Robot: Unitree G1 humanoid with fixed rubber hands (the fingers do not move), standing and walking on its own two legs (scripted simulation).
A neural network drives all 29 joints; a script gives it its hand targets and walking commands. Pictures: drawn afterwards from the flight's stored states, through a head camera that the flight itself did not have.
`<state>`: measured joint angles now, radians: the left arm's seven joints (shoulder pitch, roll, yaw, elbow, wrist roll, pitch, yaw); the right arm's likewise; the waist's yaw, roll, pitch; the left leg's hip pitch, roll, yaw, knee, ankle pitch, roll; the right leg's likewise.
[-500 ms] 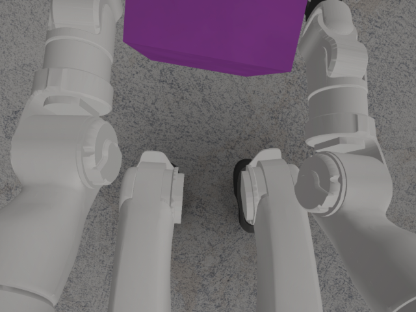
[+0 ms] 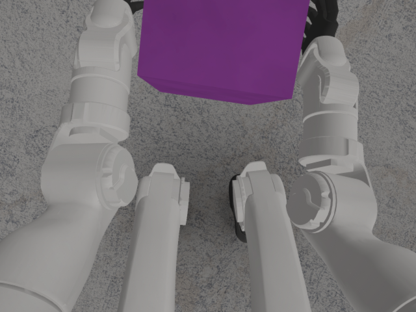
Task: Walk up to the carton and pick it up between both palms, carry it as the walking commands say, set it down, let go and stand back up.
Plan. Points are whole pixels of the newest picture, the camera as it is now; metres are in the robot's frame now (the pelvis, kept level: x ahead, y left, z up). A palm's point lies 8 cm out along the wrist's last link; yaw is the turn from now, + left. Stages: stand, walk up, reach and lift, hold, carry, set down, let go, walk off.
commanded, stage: reach and lift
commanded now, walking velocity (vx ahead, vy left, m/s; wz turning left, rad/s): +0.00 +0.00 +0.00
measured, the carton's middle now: (217, 37) +0.54 +0.00 -0.17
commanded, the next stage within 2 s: none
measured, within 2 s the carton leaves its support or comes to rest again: neither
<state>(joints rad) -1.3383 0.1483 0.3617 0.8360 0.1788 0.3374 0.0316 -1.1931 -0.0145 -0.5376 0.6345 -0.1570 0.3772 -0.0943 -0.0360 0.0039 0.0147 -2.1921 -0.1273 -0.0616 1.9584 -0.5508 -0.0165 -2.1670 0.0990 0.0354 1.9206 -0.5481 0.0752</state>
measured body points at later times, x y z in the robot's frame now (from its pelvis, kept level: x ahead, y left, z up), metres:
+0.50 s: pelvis +0.00 +0.00 +0.05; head +0.29 +0.02 +0.40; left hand +0.54 +0.15 -0.03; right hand +0.51 -0.15 -0.03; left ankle +0.10 +0.11 -0.41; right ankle +0.11 -0.13 -0.41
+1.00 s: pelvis +0.01 +0.00 +0.12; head +0.26 +0.02 +0.49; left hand +0.52 +0.15 +0.05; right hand +0.49 -0.15 +0.05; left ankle +0.10 +0.11 -0.41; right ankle +0.11 -0.13 -0.41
